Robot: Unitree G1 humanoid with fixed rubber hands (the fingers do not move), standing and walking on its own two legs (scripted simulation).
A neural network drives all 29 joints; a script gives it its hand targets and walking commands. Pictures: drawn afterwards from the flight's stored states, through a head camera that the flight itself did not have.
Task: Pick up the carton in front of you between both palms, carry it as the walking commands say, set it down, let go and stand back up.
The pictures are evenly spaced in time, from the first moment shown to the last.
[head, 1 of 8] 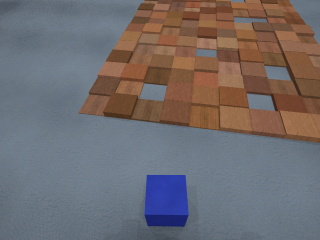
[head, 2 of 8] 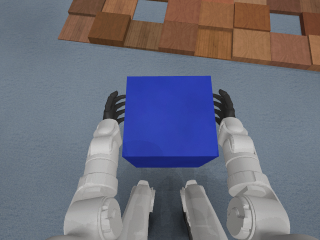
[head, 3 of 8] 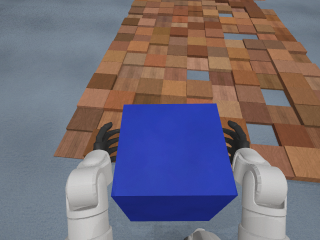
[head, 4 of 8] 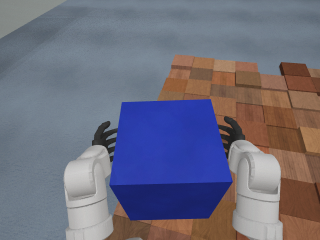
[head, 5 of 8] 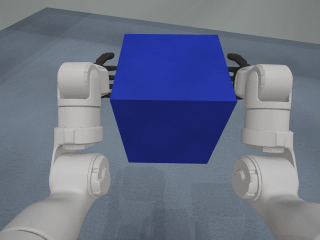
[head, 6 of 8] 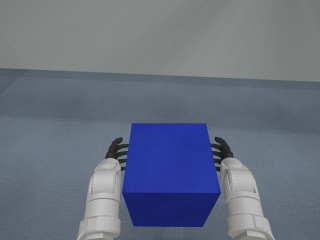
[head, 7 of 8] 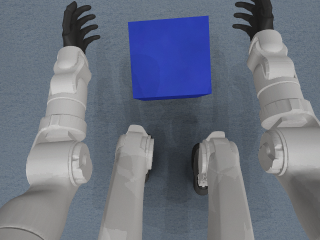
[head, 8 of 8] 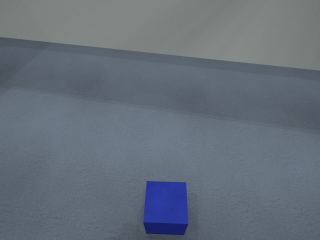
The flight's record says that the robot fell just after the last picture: no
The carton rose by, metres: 0.80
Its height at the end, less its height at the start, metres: +0.00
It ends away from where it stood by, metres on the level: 6.13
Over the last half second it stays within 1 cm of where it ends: yes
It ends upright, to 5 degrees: yes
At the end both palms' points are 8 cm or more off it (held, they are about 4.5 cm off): yes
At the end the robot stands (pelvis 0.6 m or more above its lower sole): yes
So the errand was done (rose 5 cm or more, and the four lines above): yes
